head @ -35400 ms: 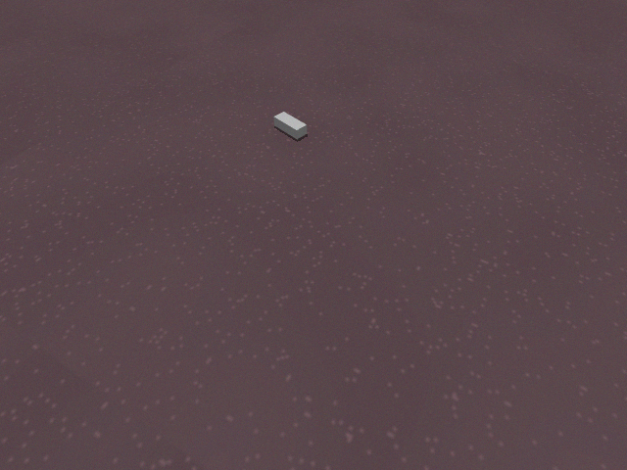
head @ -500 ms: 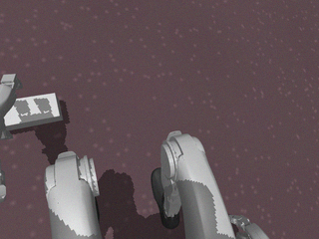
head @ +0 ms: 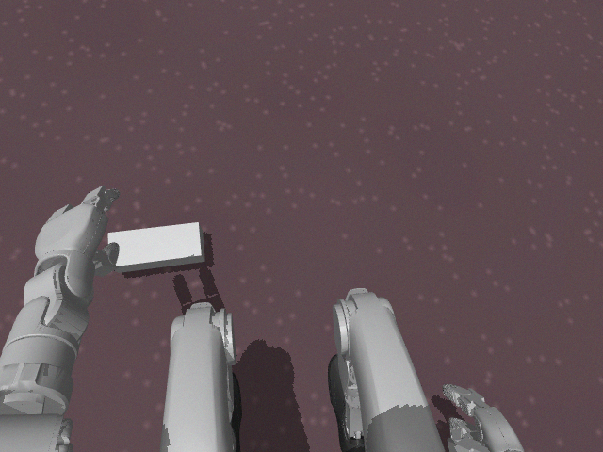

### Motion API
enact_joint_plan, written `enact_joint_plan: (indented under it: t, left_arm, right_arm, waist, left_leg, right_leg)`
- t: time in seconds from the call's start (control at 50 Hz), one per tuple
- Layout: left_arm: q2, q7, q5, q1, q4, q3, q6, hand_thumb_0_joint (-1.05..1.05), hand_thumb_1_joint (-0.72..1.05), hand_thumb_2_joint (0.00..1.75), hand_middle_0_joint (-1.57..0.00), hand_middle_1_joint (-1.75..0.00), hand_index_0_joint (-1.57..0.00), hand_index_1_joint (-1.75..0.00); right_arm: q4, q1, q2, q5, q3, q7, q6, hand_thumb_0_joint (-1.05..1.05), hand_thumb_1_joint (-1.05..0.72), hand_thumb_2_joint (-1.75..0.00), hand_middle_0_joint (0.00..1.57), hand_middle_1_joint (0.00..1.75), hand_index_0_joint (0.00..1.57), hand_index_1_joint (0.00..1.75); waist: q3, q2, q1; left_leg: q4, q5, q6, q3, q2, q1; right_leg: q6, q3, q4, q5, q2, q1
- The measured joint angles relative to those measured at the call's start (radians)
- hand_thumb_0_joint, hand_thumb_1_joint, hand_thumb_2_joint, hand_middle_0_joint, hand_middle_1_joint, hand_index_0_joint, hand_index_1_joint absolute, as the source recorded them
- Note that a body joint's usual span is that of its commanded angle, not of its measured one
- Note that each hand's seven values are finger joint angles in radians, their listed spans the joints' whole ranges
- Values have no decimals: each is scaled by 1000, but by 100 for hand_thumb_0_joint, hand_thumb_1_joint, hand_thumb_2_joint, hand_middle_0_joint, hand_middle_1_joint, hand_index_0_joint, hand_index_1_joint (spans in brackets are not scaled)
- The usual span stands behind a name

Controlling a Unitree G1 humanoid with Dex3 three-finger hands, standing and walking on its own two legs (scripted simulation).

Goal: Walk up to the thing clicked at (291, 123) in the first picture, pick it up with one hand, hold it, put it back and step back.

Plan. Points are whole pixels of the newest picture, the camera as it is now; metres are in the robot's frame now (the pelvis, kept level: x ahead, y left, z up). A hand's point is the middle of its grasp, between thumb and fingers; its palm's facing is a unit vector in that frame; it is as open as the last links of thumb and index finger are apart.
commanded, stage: home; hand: left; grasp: from above
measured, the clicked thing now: (158, 247) +0.48 +0.27 -0.41
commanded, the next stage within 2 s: none
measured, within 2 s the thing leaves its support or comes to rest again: neither
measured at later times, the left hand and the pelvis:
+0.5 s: hand (48, 358) +0.25 +0.21 +0.09, palm faces +0.00 -0.93 -0.38, open 7.4 cm; pelvis +0.03 +0.00 +0.18, yaw +4 degrees
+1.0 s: hand out of the picture +0.22 +0.19 +0.24, palm faces +0.15 -0.96 -0.22, open 7.4 cm; pelvis +0.08 +0.00 +0.28, yaw +6 degrees
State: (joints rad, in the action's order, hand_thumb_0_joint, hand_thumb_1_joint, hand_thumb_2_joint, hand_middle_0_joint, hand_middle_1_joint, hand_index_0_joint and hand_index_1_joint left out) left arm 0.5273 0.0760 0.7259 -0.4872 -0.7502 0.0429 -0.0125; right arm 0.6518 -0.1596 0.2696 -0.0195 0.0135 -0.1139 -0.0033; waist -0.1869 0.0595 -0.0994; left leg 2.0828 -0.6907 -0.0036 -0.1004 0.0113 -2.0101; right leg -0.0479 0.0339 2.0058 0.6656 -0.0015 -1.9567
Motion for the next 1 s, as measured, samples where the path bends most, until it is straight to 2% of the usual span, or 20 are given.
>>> enact_joint_plan:
  t: [0.06,0.18,0.3,0.4,0.48,0.58,0.68,0.76,0.88,1.0]
  left_arm:
    - [-32,-28,-88,103,125,-9,-11,1,67,88,-21,-36,-21,-36]
    - [-87,-34,-233,267,294,-16,-70,1,82,89,-21,-32,-21,-32]
    - [-139,-26,-400,422,439,-24,-165,1,88,90,-21,-31,-21,-31]
    - [-181,-14,-537,540,536,-31,-241,1,89,90,-21,-31,-21,-30]
    - [-211,-1,-619,619,595,-29,-297,1,90,90,-21,-31,-21,-30]
    - [-249,8,-702,711,661,-12,-359,2,90,90,-20,-31,-20,-30]
    - [-280,7,-762,813,747,4,-405,2,90,90,-20,-30,-20,-30]
    - [-296,0,-789,899,826,5,-433,2,90,90,-20,-30,-20,-30]
    - [-302,-21,-791,989,903,-4,-447,1,90,90,-20,-30,-20,-30]
    - [-303,-45,-784,1008,903,-8,-449,1,91,90,-20,-30,-20,-30]
  right_arm:
    - [-24,23,13,12,13,25,1,0,-90,-89,20,30,21,30]
    - [-64,80,21,30,21,71,24,1,-91,-90,20,30,20,30]
    - [-98,112,-7,45,-2,115,58,1,-91,-90,20,30,20,30]
    - [-120,93,-40,53,-34,147,82,1,-91,-90,20,30,21,30]
    - [-127,50,-60,57,-57,174,100,1,-90,-90,20,30,21,30]
    - [-123,-20,-72,56,-78,216,122,1,-90,-89,20,30,21,30]
    - [-126,-92,-70,53,-80,255,147,1,-90,-89,20,30,21,30]
    - [-138,-140,-62,51,-71,280,166,1,-90,-89,20,30,21,30]
    - [-152,-162,-48,43,-55,298,194,1,-90,-90,20,30,21,30]
    - [-153,-138,-42,33,-48,298,222,1,-90,-90,20,30,21,30]
  waist:
    - [-4,-14,24]
    - [-4,-32,52]
    - [-1,-34,57]
    - [4,-33,52]
    - [7,-31,48]
    - [11,-24,40]
    - [16,-15,32]
    - [15,-8,32]
    - [9,-1,41]
    - [11,-3,55]
  left_leg:
    - [-69,14,-2,3,-1,76]
    - [-196,42,-8,6,-4,225]
    - [-333,64,-11,9,-1,394]
    - [-462,83,-12,13,3,554]
    - [-571,99,-13,15,8,688]
    - [-711,124,-15,17,14,859]
    - [-849,152,-15,20,20,1024]
    - [-949,174,-13,26,24,1140]
    - [-1040,194,-12,31,23,1254]
    - [-1072,199,-12,31,18,1304]
  right_leg:
    - [5,1,-65,-11,4,75]
    - [13,5,-185,-33,13,224]
    - [17,9,-319,-55,15,391]
    - [21,10,-446,-74,14,549]
    - [24,13,-557,-92,12,683]
    - [26,18,-701,-119,9,855]
    - [28,19,-845,-151,4,1022]
    - [28,17,-948,-176,2,1138]
    - [28,15,-1040,-196,4,1252]
    - [28,17,-1065,-197,9,1301]
